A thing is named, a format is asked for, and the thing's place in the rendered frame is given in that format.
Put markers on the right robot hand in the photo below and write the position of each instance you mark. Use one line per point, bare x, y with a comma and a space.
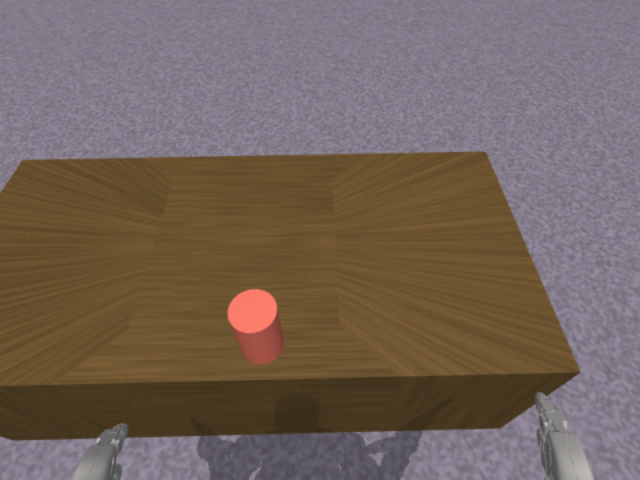
562, 454

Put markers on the can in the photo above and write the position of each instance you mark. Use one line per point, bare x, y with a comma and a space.
254, 318

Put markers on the left robot hand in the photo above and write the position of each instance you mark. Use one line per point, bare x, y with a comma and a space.
99, 461

